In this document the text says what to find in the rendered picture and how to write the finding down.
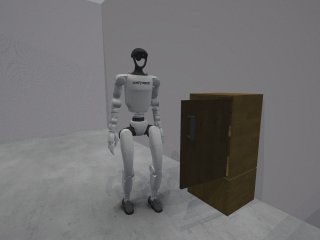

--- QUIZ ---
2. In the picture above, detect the robot left hand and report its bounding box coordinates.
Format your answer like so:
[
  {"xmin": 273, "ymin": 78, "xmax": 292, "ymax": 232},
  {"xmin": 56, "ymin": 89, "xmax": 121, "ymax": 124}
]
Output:
[{"xmin": 159, "ymin": 128, "xmax": 164, "ymax": 145}]

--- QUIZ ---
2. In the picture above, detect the left robot forearm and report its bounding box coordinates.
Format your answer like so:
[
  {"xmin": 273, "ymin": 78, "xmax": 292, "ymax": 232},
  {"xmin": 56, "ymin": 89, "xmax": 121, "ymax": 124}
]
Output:
[{"xmin": 151, "ymin": 105, "xmax": 162, "ymax": 128}]

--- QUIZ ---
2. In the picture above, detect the robot right upper arm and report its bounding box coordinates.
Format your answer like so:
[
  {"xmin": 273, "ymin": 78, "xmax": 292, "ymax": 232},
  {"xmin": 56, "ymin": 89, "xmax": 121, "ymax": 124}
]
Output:
[{"xmin": 113, "ymin": 74, "xmax": 128, "ymax": 108}]

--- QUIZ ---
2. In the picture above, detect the robot right hand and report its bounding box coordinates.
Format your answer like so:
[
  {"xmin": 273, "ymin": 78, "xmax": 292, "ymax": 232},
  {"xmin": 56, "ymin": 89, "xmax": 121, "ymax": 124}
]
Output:
[{"xmin": 107, "ymin": 132, "xmax": 119, "ymax": 155}]

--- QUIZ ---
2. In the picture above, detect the right robot forearm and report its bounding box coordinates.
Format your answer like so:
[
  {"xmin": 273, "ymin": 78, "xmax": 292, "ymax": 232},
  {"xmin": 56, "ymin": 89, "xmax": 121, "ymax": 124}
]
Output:
[{"xmin": 108, "ymin": 99, "xmax": 119, "ymax": 133}]

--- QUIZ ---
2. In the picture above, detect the robot right foot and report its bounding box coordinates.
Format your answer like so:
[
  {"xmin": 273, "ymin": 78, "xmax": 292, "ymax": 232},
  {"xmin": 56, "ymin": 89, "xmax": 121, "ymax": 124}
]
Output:
[{"xmin": 122, "ymin": 198, "xmax": 134, "ymax": 215}]

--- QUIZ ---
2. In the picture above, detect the cupboard door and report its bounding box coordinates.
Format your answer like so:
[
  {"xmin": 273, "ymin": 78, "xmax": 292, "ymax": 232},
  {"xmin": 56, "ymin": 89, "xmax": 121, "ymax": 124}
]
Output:
[{"xmin": 179, "ymin": 98, "xmax": 231, "ymax": 190}]

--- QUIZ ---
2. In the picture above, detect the robot left upper arm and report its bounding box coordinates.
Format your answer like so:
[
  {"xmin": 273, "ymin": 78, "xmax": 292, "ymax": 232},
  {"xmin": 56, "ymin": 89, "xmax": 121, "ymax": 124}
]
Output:
[{"xmin": 150, "ymin": 75, "xmax": 161, "ymax": 107}]

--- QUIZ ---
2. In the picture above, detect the left robot thigh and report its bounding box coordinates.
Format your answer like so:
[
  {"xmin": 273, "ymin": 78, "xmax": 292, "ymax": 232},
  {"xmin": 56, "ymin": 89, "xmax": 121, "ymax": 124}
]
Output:
[{"xmin": 147, "ymin": 124, "xmax": 163, "ymax": 176}]

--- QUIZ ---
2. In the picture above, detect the handle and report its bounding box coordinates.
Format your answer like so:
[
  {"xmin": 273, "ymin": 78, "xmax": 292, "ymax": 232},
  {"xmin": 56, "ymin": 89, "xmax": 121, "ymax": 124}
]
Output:
[{"xmin": 187, "ymin": 115, "xmax": 195, "ymax": 140}]

